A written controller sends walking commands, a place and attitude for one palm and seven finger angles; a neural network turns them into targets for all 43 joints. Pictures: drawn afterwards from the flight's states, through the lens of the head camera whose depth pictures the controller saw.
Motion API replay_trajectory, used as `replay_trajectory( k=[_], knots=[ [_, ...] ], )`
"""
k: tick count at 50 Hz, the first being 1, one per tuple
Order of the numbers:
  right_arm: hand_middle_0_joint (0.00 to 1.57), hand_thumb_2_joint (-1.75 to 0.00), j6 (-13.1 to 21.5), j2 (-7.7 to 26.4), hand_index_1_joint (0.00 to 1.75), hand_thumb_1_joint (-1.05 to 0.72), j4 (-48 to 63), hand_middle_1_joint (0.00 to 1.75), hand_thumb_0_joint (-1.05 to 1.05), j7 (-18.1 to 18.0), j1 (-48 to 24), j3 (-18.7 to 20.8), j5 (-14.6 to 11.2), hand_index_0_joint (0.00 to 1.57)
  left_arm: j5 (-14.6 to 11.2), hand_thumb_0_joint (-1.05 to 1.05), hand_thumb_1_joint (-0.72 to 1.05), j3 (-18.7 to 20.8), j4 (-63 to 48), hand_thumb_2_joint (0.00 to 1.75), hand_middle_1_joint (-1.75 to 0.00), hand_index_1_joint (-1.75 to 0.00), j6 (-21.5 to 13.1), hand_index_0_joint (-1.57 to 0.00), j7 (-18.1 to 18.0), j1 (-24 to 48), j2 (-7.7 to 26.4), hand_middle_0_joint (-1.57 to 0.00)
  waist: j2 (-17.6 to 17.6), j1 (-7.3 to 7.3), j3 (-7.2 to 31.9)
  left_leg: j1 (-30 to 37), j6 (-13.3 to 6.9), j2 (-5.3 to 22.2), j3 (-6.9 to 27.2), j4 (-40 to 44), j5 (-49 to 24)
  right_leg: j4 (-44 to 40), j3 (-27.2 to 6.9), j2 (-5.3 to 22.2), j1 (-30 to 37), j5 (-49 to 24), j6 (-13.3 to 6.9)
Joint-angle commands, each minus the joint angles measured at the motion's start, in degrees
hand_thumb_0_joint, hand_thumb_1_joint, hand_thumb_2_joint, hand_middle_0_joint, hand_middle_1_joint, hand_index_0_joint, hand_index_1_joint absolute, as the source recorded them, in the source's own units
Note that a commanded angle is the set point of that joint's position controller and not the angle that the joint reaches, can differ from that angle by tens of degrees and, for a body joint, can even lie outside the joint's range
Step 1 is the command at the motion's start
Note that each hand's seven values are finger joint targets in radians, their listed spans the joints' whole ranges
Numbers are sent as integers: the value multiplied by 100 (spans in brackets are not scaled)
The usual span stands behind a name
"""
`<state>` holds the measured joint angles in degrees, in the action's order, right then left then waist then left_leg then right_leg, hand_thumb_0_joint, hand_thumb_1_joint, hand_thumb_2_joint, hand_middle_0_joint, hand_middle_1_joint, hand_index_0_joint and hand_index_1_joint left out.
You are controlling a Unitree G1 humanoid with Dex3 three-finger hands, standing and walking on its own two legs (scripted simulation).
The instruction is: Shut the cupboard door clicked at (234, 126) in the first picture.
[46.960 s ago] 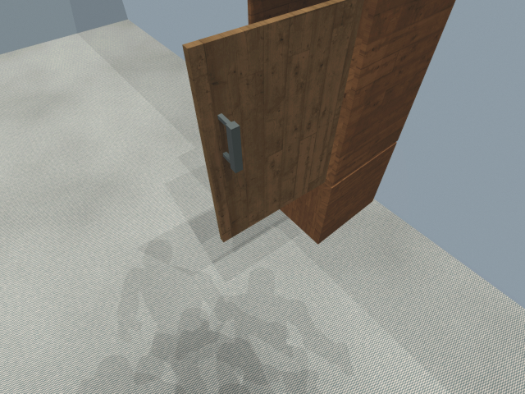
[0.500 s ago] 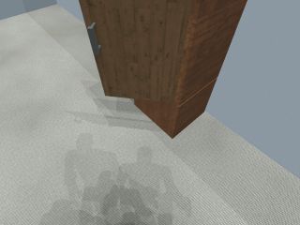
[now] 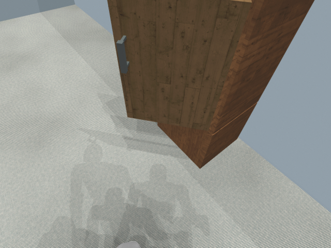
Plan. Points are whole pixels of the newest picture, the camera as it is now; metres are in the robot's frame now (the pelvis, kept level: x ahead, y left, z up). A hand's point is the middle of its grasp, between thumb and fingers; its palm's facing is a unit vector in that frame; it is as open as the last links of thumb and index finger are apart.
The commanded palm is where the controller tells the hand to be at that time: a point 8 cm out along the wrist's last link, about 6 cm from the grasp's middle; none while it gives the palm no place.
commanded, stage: take the last steps up to it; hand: left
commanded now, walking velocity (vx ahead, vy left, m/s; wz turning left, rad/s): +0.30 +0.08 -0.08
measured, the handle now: (124, 54) +0.71 +0.22 +0.06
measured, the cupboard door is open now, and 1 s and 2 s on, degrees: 40 40 40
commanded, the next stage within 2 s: come to a stop and stand still in 0.42 s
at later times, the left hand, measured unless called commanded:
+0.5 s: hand (93, 225) +0.19 +0.22 -0.15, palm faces +0.04 -0.98 -0.20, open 7.3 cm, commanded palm none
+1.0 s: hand (92, 184) +0.30 +0.26 -0.15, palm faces -0.02 -0.95 -0.30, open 7.4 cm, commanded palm none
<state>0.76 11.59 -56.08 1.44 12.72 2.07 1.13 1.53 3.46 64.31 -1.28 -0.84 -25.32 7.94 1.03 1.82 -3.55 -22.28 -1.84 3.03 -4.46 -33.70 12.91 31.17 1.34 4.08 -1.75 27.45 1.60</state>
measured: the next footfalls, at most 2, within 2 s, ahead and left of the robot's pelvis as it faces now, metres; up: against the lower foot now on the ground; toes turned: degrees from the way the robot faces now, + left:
right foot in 0.30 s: +0.19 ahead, -0.08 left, +0.00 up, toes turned -7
left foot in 0.58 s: +0.24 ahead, +0.16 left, +0.00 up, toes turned -1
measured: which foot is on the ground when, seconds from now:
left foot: down 0.00-0.30, up 0.32-0.56, down 0.58-1.00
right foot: down 0.00-0.00, up 0.02-0.28, down 0.30-0.60, up 0.62-0.94, down 0.96-1.00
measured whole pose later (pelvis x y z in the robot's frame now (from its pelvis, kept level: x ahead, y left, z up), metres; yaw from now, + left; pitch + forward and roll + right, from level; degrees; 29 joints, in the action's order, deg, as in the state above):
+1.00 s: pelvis +0.21 +0.05 +0.01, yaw -4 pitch +0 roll +0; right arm -3.1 10.9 -58.9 -1.6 11.4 3.4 0.6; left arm 1.8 4.5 54.8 1.6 -1.5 -9.8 12.8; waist -1.2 -0.5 -4.4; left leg -19.3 1.0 4.6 -5.1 -37.6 21.5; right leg 32.8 0.2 1.4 -16.7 15.8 0.0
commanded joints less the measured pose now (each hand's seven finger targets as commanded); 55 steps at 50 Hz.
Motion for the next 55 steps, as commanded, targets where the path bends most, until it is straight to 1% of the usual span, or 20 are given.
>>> replay_trajectory(
  k=[1, 4, 12, 13, 15, 16, 19, 23, 27, 29, 30, 32, 34, 38, 44, 46, 48, 49, 51, 55],
  knots=[
    [20, -90, 85, 1324, 30, -90, -369, 30, 0, -232, 2016, 305, 66, 20, -6, 0, 90, 19, -856, 90, -30, -30, -163, -20, 38, 653, 485, -20, -1126, -875, 502, 2555, -1319, 2076, 2923, 1904, 1494, 4054, 80, -254, -3553, 677, -504],
    [20, -90, 134, 678, 30, -90, -56, 30, 0, -266, 838, 128, 59, 20, -1, 0, 90, 50, -861, 90, -30, -30, -89, -20, 109, 887, 512, -20, -969, -400, -219, 662, -1012, 1670, 2144, 2314, 1803, 3785, -194, 296, -3209, -164, -484],
    [20, -90, 55, 584, 30, -90, -247, 30, 0, -182, 390, 130, 11, 20, 38, 0, 90, 57, -628, 90, -30, -30, 0, -20, 110, 18, 380, -20, -199, 286, -230, -458, -628, 834, 652, 1650, 1908, 418, 528, -256, -625, -1262, -291],
    [20, -90, 62, 432, 30, -90, -258, 30, 0, -168, 404, 111, -21, 20, 54, 0, 90, 110, -577, 90, -30, -30, -29, -20, 81, -167, 539, -20, 166, 382, -270, -754, -456, 525, 382, 1042, 1903, -112, 166, -105, -191, -1010, -356],
    [20, -90, 58, 114, 30, -90, 1, 30, 0, -106, 483, 71, -48, 20, 64, 0, 90, 263, -559, 90, -30, -30, -102, -20, -4, -695, 1382, -20, 1764, 517, -137, -1577, -4, -395, -347, -1848, 2193, -2391, -3110, 1986, -16, 1176, -1269],
    [20, -90, 28, 268, 30, -90, 4, 30, 0, -100, 442, 120, 28, 20, 11, 0, 90, 264, -657, 90, -30, -30, -95, -20, -39, -373, 1384, -20, 1259, 293, -261, -1623, 16, -178, 142, -2645, 1925, -2637, -3426, 2092, -462, 1695, -1517],
    [20, -90, 44, 120, 30, -90, -125, 30, 0, -90, 445, 107, 46, 20, 37, 0, 90, 157, -846, 90, -30, -30, -161, -20, -108, 476, 800, -20, 673, -93, -307, -1450, 89, 289, 500, -2725, 945, -2184, -1925, 1638, -920, -232, -1360],
    [20, -90, 76, -285, 30, -90, -163, 30, 0, -74, 656, 0, -29, 20, 40, 0, 90, 190, -737, 90, -30, -30, -223, -20, -57, 587, 851, -20, 521, -184, 217, -224, 208, 125, 11, -799, 741, -1542, -479, 1131, -769, -2910, -1136],
    [20, -90, 178, -57, 30, -90, -397, 30, 0, -123, 1102, -18, -10, 20, -41, 0, 90, 114, -569, 90, -30, -30, -95, -20, -35, 669, 711, -20, 283, -341, 189, 1440, 273, -38, -175, 847, -705, -730, 25, 488, -1473, -2116, -628],
    [20, -90, 208, 579, 30, -90, -458, 30, 0, -279, 1333, 2, 28, 20, -102, 0, 90, -41, -554, 90, -30, -30, 3, -20, -104, 378, 299, -20, -1233, -275, 591, 1951, -355, 1463, 1177, 998, -3914, -2, 375, -89, -1640, -736, -83],
    [20, -90, 133, 604, 30, -90, -448, 30, 0, -342, 1146, -4, 39, 20, -65, 0, 90, -69, -484, 90, -30, -30, 44, -20, -147, 360, 303, -20, -757, -284, 434, 1645, -529, 1554, 1095, 946, -4372, 118, 320, -199, -1332, -346, -82],
    [20, -90, 68, 594, 30, -90, -514, 30, 0, -465, 909, -38, -22, 20, -73, 0, 90, -37, -378, 90, -30, -30, 211, -20, -147, 420, 539, -20, -1701, -286, 240, 1887, -514, 1499, 1077, 954, -6217, 607, 313, -163, -1547, -305, -66],
    [20, -90, -46, 745, 30, -90, -511, 30, 0, -554, 1058, 84, -5, 20, -82, 0, 90, 42, -497, 90, -30, -30, 309, -20, -129, 624, 706, -20, -1450, -445, 416, 2519, -725, 1772, 1202, 869, -6949, 1323, 137, -208, -2112, 291, -143],
    [20, -90, -127, 958, 30, -90, -277, 30, 0, -614, 611, 275, 43, 20, -42, 0, 90, 165, -823, 90, -30, -30, 381, -20, -75, 960, 663, -20, -984, -402, 700, 2289, -1023, 2035, 1265, 937, -5236, 2114, -347, -274, -2451, 222, -233],
    [20, -90, -169, 923, 30, -90, -27, 30, 0, -482, -150, 295, 61, 20, -19, 0, 90, 174, -939, 90, -30, -30, 400, -20, -29, 710, 548, -20, -1072, -76, 641, 1050, -657, 1606, 804, 1105, -2703, 880, -17, -330, -1335, -778, -244],
    [20, -90, -217, 821, 30, -90, 10, 30, 0, -406, -183, 308, -2, 20, 13, 0, 90, 187, -878, 90, -30, -30, 333, -20, -40, 432, 703, -20, -587, 67, 593, 466, -305, 1146, 573, 656, -1180, -357, 25, -262, -574, -1894, -227],
    [20, -90, -300, 172, 30, -90, 86, 30, 0, -288, 135, 201, -77, 20, 82, 0, 90, 190, -1011, 90, -30, -30, 235, -20, -70, 911, 1376, -20, 1347, -209, 121, 41, 253, -132, -116, -732, 1603, -1559, -1579, 1292, -1297, -2411, -888],
    [20, -90, -387, 174, 30, -90, 97, 30, 0, -246, 143, 195, -50, 20, 71, 0, 90, 134, -1112, 90, -30, -30, 262, -20, -59, 1086, 1486, -20, 906, -168, 164, 409, 196, -210, 139, -1531, 2116, -1740, -1581, 1515, -2005, -1488, -1173],
    [20, -90, -411, 219, 30, -90, 102, 30, 0, -279, 63, 186, -29, 20, 62, 0, 90, 90, -1110, 90, -30, -30, 219, -20, -96, 1467, 1239, -20, 1377, -291, 83, 69, 149, -127, 420, -2088, 1796, -1427, -1501, 1136, -1816, -2322, -1313],
    [20, -90, -237, 194, 30, -90, -149, 30, 0, -293, 523, 63, -76, 20, -34, 0, 90, 31, -980, 90, -30, -30, 168, -20, -151, 1421, 1075, -20, 716, -405, 640, 859, 247, -72, 365, 347, 480, -382, -863, 766, -888, -3960, -963]
  ],
)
